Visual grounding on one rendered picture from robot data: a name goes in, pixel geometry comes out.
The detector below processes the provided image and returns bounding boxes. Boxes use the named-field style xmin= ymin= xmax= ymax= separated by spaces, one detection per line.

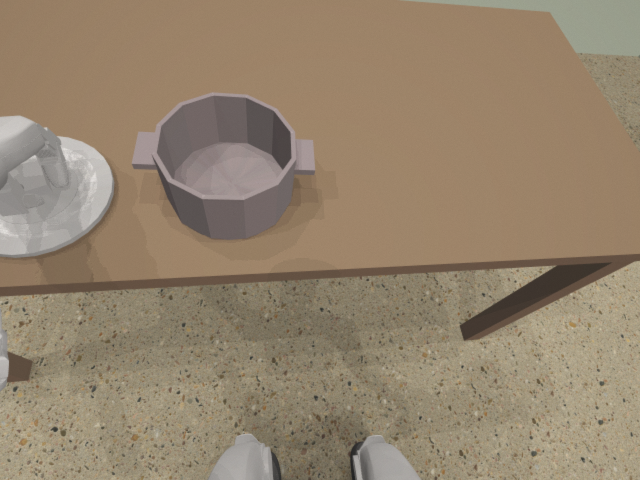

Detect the robot left shin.
xmin=235 ymin=434 xmax=261 ymax=445

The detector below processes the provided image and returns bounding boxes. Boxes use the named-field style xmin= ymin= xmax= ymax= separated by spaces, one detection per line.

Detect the left robot thigh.
xmin=207 ymin=442 xmax=273 ymax=480

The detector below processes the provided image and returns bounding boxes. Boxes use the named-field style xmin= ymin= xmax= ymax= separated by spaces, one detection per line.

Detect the pot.
xmin=132 ymin=92 xmax=315 ymax=240

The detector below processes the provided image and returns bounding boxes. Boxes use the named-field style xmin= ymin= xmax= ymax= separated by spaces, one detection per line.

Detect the knob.
xmin=9 ymin=160 xmax=53 ymax=196

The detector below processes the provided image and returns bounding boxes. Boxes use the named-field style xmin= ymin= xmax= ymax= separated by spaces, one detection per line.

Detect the lid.
xmin=0 ymin=136 xmax=114 ymax=258

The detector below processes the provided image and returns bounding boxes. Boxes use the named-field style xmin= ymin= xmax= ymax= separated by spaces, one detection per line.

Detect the table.
xmin=0 ymin=0 xmax=640 ymax=382

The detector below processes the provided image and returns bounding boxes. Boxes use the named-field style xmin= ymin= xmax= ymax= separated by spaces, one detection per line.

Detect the robot left hand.
xmin=0 ymin=116 xmax=69 ymax=216

